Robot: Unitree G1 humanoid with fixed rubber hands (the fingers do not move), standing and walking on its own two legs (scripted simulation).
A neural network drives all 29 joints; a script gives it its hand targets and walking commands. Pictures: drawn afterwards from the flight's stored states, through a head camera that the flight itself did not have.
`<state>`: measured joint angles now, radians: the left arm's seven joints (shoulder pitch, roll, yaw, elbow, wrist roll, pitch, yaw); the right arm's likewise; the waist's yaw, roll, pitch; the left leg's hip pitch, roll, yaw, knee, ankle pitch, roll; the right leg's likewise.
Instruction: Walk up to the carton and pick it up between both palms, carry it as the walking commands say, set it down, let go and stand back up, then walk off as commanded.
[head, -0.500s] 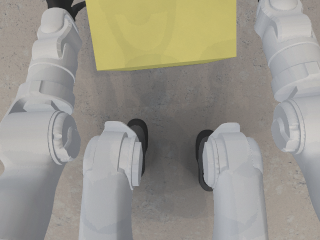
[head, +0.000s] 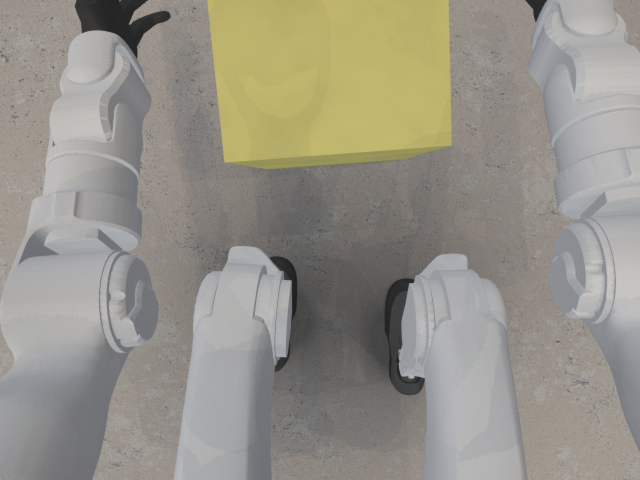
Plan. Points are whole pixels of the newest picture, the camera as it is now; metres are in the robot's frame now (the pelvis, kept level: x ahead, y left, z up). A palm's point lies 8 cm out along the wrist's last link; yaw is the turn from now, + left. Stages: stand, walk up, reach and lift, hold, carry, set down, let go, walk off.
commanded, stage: set down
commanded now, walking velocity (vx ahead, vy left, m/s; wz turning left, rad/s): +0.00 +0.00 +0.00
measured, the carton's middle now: (328, 50) +0.56 +0.04 -0.27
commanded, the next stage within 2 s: let go in 0.94 s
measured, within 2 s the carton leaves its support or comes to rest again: neither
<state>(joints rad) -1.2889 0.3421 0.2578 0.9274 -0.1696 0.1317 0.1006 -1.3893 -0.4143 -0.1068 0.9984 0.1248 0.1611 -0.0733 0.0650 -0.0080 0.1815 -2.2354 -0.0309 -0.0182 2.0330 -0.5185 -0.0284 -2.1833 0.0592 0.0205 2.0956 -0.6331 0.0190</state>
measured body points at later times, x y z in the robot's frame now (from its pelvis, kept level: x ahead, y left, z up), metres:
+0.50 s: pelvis +0.01 +0.00 +0.13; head +0.34 +0.00 +0.44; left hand +0.54 +0.25 +0.03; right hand +0.59 -0.18 +0.03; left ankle +0.12 +0.12 -0.37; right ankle +0.09 -0.12 -0.37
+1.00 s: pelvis +0.03 +0.01 +0.25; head +0.33 +0.01 +0.59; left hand +0.54 +0.24 +0.16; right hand +0.58 -0.18 +0.16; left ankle +0.12 +0.12 -0.37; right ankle +0.09 -0.12 -0.37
